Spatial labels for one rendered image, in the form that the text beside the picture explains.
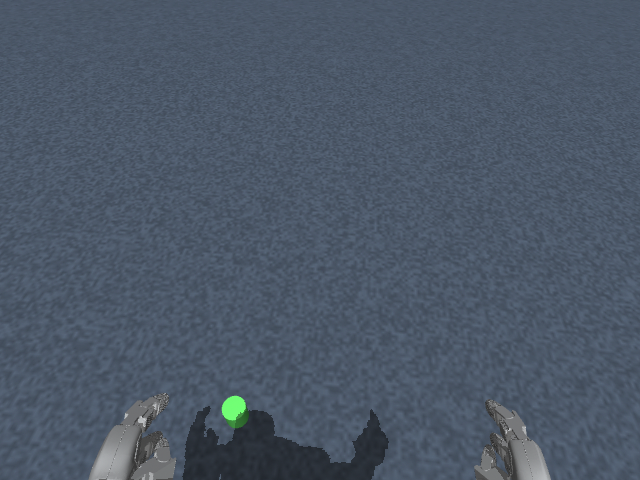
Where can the left robot hand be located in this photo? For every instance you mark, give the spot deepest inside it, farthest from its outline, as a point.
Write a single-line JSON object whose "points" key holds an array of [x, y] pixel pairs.
{"points": [[123, 453]]}

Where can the right robot hand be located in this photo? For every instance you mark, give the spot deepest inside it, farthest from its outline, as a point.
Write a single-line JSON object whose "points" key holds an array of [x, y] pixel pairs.
{"points": [[523, 458]]}

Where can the tin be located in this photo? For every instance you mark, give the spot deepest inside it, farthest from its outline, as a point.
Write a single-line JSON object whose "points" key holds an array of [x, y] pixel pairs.
{"points": [[235, 411]]}

